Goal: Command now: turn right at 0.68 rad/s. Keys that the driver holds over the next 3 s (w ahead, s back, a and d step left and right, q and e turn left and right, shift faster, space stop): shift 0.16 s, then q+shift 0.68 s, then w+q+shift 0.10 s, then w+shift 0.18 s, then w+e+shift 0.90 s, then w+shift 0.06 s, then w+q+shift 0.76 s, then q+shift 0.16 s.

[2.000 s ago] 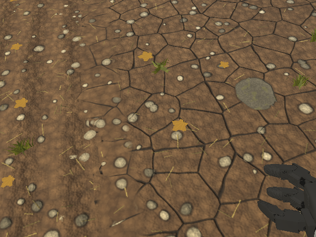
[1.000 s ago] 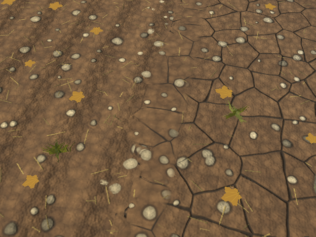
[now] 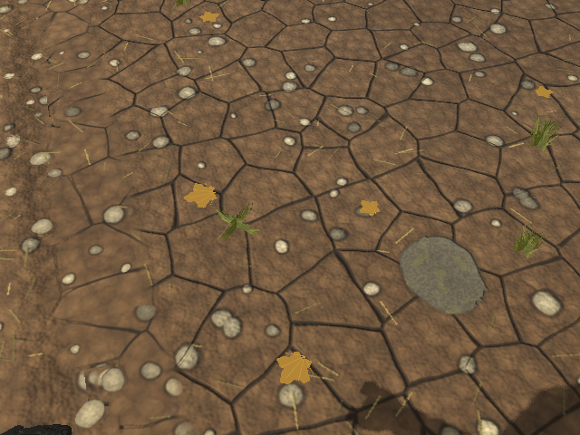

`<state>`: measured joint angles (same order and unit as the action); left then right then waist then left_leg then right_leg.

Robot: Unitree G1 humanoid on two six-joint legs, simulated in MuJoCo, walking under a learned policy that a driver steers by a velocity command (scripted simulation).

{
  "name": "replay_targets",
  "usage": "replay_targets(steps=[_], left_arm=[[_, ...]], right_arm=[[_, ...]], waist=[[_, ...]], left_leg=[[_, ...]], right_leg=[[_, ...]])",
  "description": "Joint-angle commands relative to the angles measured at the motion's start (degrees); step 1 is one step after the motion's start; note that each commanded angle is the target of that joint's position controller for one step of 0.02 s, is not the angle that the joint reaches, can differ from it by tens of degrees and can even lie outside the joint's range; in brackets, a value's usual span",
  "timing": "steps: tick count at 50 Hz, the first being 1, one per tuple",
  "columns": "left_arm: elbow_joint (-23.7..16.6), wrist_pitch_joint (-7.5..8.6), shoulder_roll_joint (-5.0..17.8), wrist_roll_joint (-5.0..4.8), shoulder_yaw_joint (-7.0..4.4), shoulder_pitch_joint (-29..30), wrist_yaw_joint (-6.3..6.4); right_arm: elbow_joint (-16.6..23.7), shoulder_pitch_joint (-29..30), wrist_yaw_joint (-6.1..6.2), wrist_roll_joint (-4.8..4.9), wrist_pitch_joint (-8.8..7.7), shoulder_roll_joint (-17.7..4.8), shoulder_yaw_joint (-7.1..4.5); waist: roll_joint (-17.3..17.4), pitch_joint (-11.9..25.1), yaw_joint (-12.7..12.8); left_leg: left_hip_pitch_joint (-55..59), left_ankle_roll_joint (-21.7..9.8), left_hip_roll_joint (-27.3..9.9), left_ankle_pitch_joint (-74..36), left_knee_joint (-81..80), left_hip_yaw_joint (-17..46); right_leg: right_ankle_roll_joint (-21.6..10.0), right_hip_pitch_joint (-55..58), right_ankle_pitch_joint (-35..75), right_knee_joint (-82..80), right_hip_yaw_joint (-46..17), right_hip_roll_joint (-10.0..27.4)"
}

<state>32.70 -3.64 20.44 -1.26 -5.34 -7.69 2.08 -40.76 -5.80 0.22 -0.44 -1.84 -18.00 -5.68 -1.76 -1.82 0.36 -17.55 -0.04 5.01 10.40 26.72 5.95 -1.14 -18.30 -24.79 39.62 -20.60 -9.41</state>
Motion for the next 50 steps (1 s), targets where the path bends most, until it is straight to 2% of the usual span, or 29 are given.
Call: replay_targets(steps=[1, 2, 3, 4, 8, 11, 14, 15, 16, 17, 18, 19, 20, 22, 25, 28, 31, 34, 35, 36, 37, 38, 39, 40, 41, 42, 44, 46, 50], left_arm=[[-3.1, 1.24, 10.0, 0.94, -2.61, -6.4, 0.03], [-1.8, 1.1, 11.1, 0.73, -3.03, -5.1, 0.0], [-0.9, 0.7, 9.4, 0.74, -2.68, -4.5, 0.11], [-1.1, 0.55, 7.8, 0.72, -2.03, -4.1, -0.03], [-2.2, 1.37, 3.3, 0.29, 0.04, -0.3, -0.31], [-1.2, 1.78, -1.3, 1.68, 1.98, -0.4, -0.45], [1.1, 2.12, 1.9, 1.01, 0.45, -3.4, -0.35], [1.3, 2.29, 3.7, 0.9, -0.09, -4.5, -0.17], [1.3, 2.26, 6.4, 1.23, -0.78, -7.1, 0.39], [1.6, 1.64, 11.4, 2.61, -2.02, -7.3, 0.98], [1.7, 1.44, 9.6, 3.46, -1.96, -6.4, 0.64], [0.6, 1.85, 6.0, 3.88, -0.87, -5.0, 0.59], [0.2, 2.3, 3.7, 3.66, -0.07, -2.7, 0.8], [0.1, 3.31, 2.1, 1.92, 0.31, 1.7, 0.94], [1.1, 3.18, 2.7, 2.2, -0.27, 0.4, 1.27], [1.6, 2.74, 4.8, 2.08, -1.19, -0.1, 1.07], [2.0, 3.19, 7.0, 0.8, -2.18, 0.4, -0.19], [2.8, 4.2, 6.2, -0.89, -2.34, 1.3, -1.39], [4.0, 4.62, 4.5, -0.52, -1.98, -1.9, -1.89], [0.7, 4.87, -0.4, 2.92, -0.32, -0.6, -1.91], [-1.3, 4.96, 0.9, 3.17, -0.16, 3.9, -1.41], [-1.2, 4.79, 3.6, 1.82, -0.74, 6.0, -1.09], [-1.3, 4.96, 3.7, 1.38, -0.82, 6.5, -0.78], [-0.3, 4.97, 4.2, 1.87, -1.08, 5.6, -0.24], [-0.1, 4.89, 5.0, 2.22, -1.43, 4.9, 0.03], [0.6, 4.86, 4.6, 2.28, -1.38, 4.0, -0.21], [1.9, 5.48, 3.4, 1.59, -0.91, 1.4, -1.44], [1.2, 6.34, 2.9, 0.85, -0.61, 4.0, -2.2], [1.6, 8.57, 2.4, 0.46, -0.1, 5.4, -3.16]], right_arm=[[5.1, 1.8, -0.02, -1.4, -0.71, -8.4, -1.72], [5.4, 3.0, 0.27, -0.64, -0.51, -5.9, -0.91], [5.5, 2.9, 0.63, -0.1, -0.06, -5.1, -0.45], [5.1, 2.6, 0.96, 0.46, 0.28, -5.3, -0.21], [3.3, -2.2, 1.49, -0.16, 1.16, -6.3, 0.06], [2.4, -1.5, 0.36, 0.34, 1.35, -4.8, 1.12], [2.1, -3.1, -0.18, 2.25, 1.98, -9.7, -0.14], [2.2, -3.8, -0.09, 2.85, 1.74, -10.1, -0.29], [2.6, -3.7, -0.15, 2.55, 1.17, -8.7, 0.14], [4.2, -3.5, -0.38, 2.12, 0.41, -4.5, 1.21], [4.3, -3.1, -0.28, 2.56, 0.21, -5.2, 1.08], [3.8, -3.3, -0.09, 2.49, 0.61, -8.2, -0.21], [2.9, -5.0, 0.1, 2.66, 1.5, -8.2, -0.93], [2.2, -7.3, 0.65, 2.22, 3.74, -6.0, -0.76], [5.2, -3.8, -0.12, 2.24, 4.57, -3.6, 0.16], [8.1, -1.4, -1.7, 2.15, 4.65, -2.5, 0.91], [9.5, -2.6, -2.6, 2.12, 5.33, -4.4, 0.11], [9.2, -7.5, -2.36, 2.02, 6.37, -6.0, -1.4], [8.2, -12.6, -1.22, 1.7, 6.19, -9.6, -3.04], [9.2, -15.1, 0.15, 1.77, 5.6, -18.5, -5.04], [11.0, -14.0, -0.78, -0.68, 3.53, -18.1, -4.2], [10.8, -12.0, -1.36, -0.42, 2.1, -15.0, -3.26], [10.1, -9.9, -0.93, 0.77, 1.46, -13.2, -2.81], [10.4, -6.8, -0.36, 1.87, 1.71, -11.7, -2.32], [11.1, -3.7, 0.31, 2.21, 2.21, -11.0, -1.84], [11.8, -2.2, 0.87, 1.72, 2.66, -10.9, -1.63], [11.4, -4.6, 1.41, 2.13, 2.6, -10.4, -1.51], [11.2, -5.8, 1.44, 2.31, 1.99, -11.6, -1.53], [9.8, -7.9, 1.46, 1.88, 0.89, -11.1, -0.87]], waist=[[12.9, 5.4, 3.4], [9.2, 4.1, 2.6], [7.3, 4.0, 2.1], [7.6, 3.2, 1.3], [10.6, 4.7, -1.7], [13.0, 6.3, -1.3], [13.1, 4.3, 0.0], [11.9, 5.0, 0.3], [8.1, 7.2, 1.0], [-6.1, 7.7, -0.4], [-12.8, 7.4, 1.2], [-10.4, 5.8, 2.0], [-8.3, 5.0, 0.5], [-7.6, 2.5, -1.3], [-7.1, 2.1, 0.4], [-6.9, 3.6, 1.8], [-7.1, 4.3, 1.1], [-5.1, 5.3, -2.3], [1.7, 7.6, -4.4], [20.9, 8.0, -3.3], [18.5, 15.0, -5.3], [11.2, 12.4, -5.6], [9.3, 8.6, -3.8], [6.1, 6.6, -2.2], [6.5, 5.8, -0.6], [7.2, 6.3, 0.2], [6.6, 9.4, -0.2], [9.6, 6.5, -1.4], [11.3, 4.2, -2.9]], left_leg=[[10.3, -15.1, -26.5, -15.8, -9.5, 27.9], [8.4, -13.6, -22.7, -12.9, -8.5, 20.7], [8.3, -11.8, -19.3, -9.3, -8.2, 16.3], [8.1, -12.0, -18.2, -10.3, -8.3, 14.2], [13.1, -13.0, -16.4, -17.1, -7.9, 8.5], [9.3, -11.8, -14.2, -16.5, -7.3, 7.3], [7.1, -11.0, -13.5, -17.8, -4.9, 11.4], [4.6, -9.2, -13.1, -16.3, -4.3, 12.8], [-0.8, -6.0, -11.8, -9.8, -1.6, 12.3], [-9.5, -1.6, -5.5, 3.3, 7.1, 3.9], [-12.6, 1.1, -2.7, 19.7, 16.0, -3.2], [-15.1, 3.0, -4.1, 25.7, 29.2, -3.2], [-16.5, 3.8, -5.0, 24.8, 36.3, -2.5], [-18.8, 5.8, -7.1, 18.4, 39.2, -2.5], [-19.2, 7.3, -8.4, 12.5, 33.9, -5.7], [-14.4, 6.1, -9.4, 11.0, 24.2, -7.9], [-8.5, 3.6, -8.4, 10.0, 17.3, -10.8], [2.3, -0.4, -5.6, 2.8, 5.4, -12.7], [13.4, -3.7, -5.1, -8.7, -0.4, -8.1], [26.0, -12.2, -20.4, -38.6, -1.3, 16.4], [23.9, -23.2, -27.8, -32.8, -5.2, 31.0], [21.9, -21.9, -26.1, -26.7, -6.7, 25.4], [18.9, -18.6, -22.4, -20.5, -7.1, 21.2], [16.6, -15.7, -19.7, -16.8, -7.2, 18.4], [13.1, -14.2, -17.8, -17.0, -7.2, 16.2], [10.6, -13.6, -16.3, -18.7, -7.2, 14.9], [10.4, -13.5, -13.9, 8.3, -10.6, 16.3], [8.4, -14.0, -14.1, 23.7, -14.2, 21.2], [7.2, -12.9, -13.8, 21.9, -12.7, 20.2]], right_leg=[[3.5, -13.2, -11.8, 24.9, 5.8, 3.8], [4.6, -13.0, -7.4, 27.9, 7.3, 5.1], [5.4, -12.9, -4.7, 29.6, 8.2, 5.4], [6.0, -13.6, -2.8, 31.1, 9.3, 5.4], [6.8, -12.5, -2.1, 20.8, 13.6, 6.7], [6.7, 0.0, -3.5, 1.5, 16.8, 9.0], [5.1, 7.6, 10.3, -17.2, 19.8, 5.2], [3.2, 12.2, 14.3, -20.7, 18.2, 6.4], [1.0, 19.3, 20.2, -19.3, 14.5, 12.4], [-5.0, 21.7, 30.0, -16.9, 6.9, 22.3], [-12.0, 18.0, 33.9, -19.5, 1.4, 29.3], [-14.8, 16.5, 38.4, -20.7, 0.8, 31.6], [-13.7, 15.6, 39.8, -20.4, 4.3, 29.9], [-10.5, 14.8, 40.4, -19.8, 12.0, 26.2], [-10.7, 16.0, 39.5, -20.4, 17.2, 25.2], [-10.6, 16.6, 38.9, -19.6, 20.4, 26.6], [-9.4, 15.2, 40.2, -17.2, 22.9, 28.3], [-4.5, 11.1, 37.8, -7.4, 27.9, 27.1], [-0.4, 4.1, 32.2, 3.8, 31.1, 23.0], [5.6, -16.8, -8.0, 23.4, 32.5, 14.2], [6.3, -22.5, -17.4, 33.6, 18.7, 8.2], [5.3, -23.7, -14.1, 35.6, 15.2, 10.0], [4.1, -23.9, -8.9, 33.2, 14.5, 10.8], [3.7, -23.6, -4.3, 29.4, 14.2, 11.8], [3.9, -20.9, -0.8, 26.1, 14.0, 11.7], [4.5, -17.8, 1.8, 25.2, 14.6, 10.4], [4.7, -15.3, 6.8, 17.7, 15.0, 9.4], [5.0, -15.4, 7.6, 10.3, 15.0, 8.1], [5.1, -12.9, 10.8, 1.1, 15.9, 8.4]])
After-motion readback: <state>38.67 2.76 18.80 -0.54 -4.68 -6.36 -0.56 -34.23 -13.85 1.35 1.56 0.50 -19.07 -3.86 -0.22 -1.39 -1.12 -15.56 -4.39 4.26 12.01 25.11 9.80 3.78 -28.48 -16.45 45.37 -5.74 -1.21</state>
